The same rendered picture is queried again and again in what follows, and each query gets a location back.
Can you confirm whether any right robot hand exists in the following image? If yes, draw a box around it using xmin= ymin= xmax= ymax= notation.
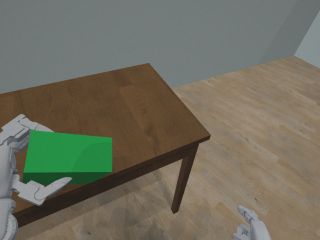
xmin=233 ymin=206 xmax=272 ymax=240

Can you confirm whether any robot left forearm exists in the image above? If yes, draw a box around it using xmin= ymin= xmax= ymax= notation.
xmin=0 ymin=198 xmax=18 ymax=240

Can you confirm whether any sponge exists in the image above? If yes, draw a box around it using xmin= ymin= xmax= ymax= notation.
xmin=22 ymin=130 xmax=113 ymax=185

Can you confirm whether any left robot hand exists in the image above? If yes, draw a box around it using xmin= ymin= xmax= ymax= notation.
xmin=0 ymin=114 xmax=72 ymax=206

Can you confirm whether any table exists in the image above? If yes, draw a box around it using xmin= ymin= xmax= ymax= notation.
xmin=0 ymin=63 xmax=211 ymax=228

